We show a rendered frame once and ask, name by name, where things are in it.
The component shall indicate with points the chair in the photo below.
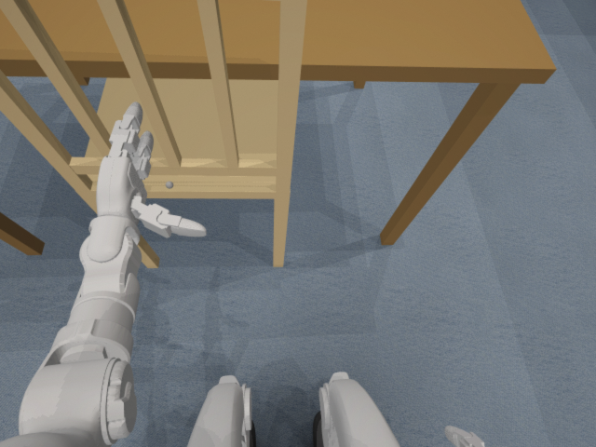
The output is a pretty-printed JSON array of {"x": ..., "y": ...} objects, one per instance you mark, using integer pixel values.
[{"x": 213, "y": 138}]

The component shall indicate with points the right robot thigh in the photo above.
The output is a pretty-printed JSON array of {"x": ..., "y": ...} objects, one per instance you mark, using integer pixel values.
[{"x": 346, "y": 407}]

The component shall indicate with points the right robot shin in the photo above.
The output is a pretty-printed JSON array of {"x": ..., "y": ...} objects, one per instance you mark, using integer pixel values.
[{"x": 331, "y": 440}]

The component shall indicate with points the left robot forearm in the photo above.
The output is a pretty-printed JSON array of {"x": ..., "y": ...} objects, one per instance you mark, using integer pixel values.
[{"x": 105, "y": 307}]

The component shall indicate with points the left robot upper arm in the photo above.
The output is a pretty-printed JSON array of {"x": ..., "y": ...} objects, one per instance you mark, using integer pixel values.
[{"x": 79, "y": 404}]

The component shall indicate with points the right robot hand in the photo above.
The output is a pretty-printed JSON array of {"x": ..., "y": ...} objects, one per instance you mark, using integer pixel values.
[{"x": 460, "y": 438}]

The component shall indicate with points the table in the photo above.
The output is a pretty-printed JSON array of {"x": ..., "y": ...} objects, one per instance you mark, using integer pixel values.
[{"x": 490, "y": 42}]

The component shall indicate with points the left robot hand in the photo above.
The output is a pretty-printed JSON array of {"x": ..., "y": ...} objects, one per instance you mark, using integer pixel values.
[{"x": 120, "y": 179}]

